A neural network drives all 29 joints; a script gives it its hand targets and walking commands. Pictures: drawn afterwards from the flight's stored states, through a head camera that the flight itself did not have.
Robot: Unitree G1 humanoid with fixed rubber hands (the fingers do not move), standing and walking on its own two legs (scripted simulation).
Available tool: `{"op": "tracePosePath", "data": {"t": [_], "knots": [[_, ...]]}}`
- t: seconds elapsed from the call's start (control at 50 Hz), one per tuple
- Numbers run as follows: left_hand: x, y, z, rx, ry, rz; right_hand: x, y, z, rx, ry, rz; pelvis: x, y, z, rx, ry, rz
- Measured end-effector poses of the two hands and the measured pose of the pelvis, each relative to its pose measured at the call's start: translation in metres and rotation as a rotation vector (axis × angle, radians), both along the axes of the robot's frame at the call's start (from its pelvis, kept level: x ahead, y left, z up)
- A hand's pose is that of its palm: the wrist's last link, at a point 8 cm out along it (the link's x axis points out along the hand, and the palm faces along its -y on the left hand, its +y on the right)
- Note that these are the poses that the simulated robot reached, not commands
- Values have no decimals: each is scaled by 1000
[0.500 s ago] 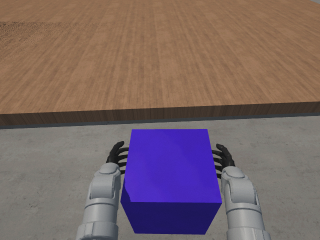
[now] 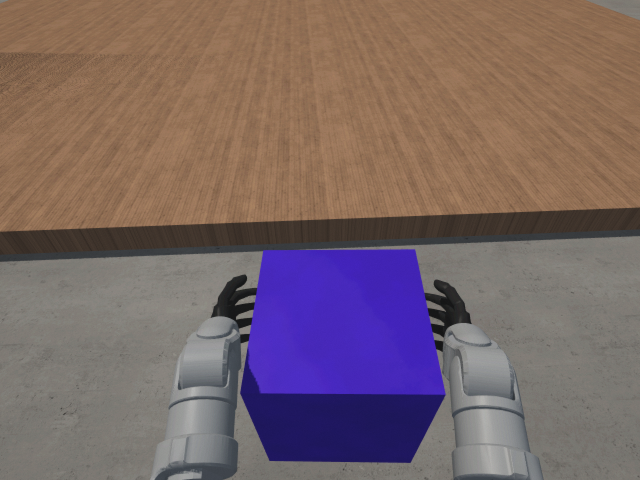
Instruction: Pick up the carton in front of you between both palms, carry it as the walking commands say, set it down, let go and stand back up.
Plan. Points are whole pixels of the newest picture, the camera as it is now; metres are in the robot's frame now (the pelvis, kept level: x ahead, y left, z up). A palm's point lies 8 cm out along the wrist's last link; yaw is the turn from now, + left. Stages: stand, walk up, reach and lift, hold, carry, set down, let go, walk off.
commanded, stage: hold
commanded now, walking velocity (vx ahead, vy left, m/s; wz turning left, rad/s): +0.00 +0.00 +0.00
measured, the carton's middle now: (339, 359) +0.30 +0.00 -0.02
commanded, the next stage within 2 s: carry in 0.50 s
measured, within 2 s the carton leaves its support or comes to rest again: neither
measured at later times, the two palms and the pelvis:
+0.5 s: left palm (226, 326) +0.30 +0.15 +0.05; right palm (454, 332) +0.30 -0.15 +0.05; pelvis +0.01 +0.00 +0.00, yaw +0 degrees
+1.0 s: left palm (235, 243) +0.43 +0.16 +0.08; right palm (433, 248) +0.42 -0.14 +0.08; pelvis +0.16 +0.01 -0.01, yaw +2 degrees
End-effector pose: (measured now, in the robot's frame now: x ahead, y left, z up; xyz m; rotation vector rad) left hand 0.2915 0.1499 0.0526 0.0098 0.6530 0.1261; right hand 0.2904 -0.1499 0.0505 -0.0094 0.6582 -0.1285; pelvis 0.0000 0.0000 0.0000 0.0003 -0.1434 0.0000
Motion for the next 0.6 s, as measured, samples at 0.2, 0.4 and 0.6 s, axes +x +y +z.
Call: {"op": "tracePosePath", "data": {"t": [0.2, 0.4, 0.6], "knots": [[3, 0, 1, 2, -1, 1, 4, 0, 1, -1, -1, 4, 3, -1, 1, 0, 2, 3], [5, 0, 0, 15, 4, -8, 6, 0, 0, -15, 4, 13, 9, -1, 2, -1, 4, 3], [12, 2, 2, 8, -5, -6, 13, 2, 3, -16, -5, 9, 20, 1, -1, -7, 102, 16]]}}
